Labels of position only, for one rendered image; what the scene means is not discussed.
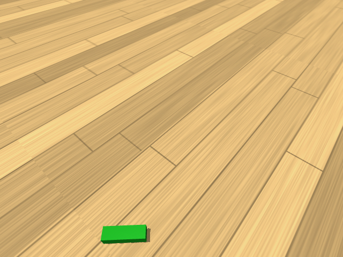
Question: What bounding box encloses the carton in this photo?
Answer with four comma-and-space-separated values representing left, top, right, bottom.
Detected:
101, 224, 147, 244

